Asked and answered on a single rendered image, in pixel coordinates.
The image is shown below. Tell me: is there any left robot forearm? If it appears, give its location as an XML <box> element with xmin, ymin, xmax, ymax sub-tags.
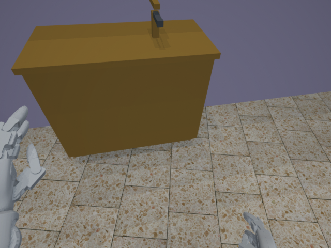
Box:
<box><xmin>0</xmin><ymin>210</ymin><xmax>22</xmax><ymax>248</ymax></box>

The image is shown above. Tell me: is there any counter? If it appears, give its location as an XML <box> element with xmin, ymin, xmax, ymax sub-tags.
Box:
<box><xmin>11</xmin><ymin>0</ymin><xmax>221</xmax><ymax>157</ymax></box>

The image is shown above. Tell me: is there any tap lever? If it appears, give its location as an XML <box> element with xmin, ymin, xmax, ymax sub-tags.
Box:
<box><xmin>153</xmin><ymin>11</ymin><xmax>163</xmax><ymax>27</ymax></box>

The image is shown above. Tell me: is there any right robot hand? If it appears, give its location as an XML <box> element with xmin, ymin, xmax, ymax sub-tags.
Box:
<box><xmin>238</xmin><ymin>212</ymin><xmax>277</xmax><ymax>248</ymax></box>

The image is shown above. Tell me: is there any left robot hand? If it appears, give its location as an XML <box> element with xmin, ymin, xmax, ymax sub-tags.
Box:
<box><xmin>0</xmin><ymin>106</ymin><xmax>46</xmax><ymax>212</ymax></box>

